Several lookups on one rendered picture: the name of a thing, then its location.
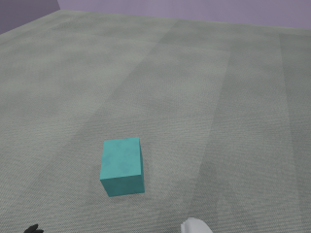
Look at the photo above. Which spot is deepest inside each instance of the robot left hand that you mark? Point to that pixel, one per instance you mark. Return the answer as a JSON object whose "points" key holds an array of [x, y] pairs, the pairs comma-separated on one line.
{"points": [[33, 229]]}

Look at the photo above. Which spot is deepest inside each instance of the robot right thigh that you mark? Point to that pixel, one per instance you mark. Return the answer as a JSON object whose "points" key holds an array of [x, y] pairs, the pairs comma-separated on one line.
{"points": [[195, 225]]}

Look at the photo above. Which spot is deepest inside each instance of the carton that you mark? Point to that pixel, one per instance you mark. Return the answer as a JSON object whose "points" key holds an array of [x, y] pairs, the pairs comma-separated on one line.
{"points": [[122, 171]]}

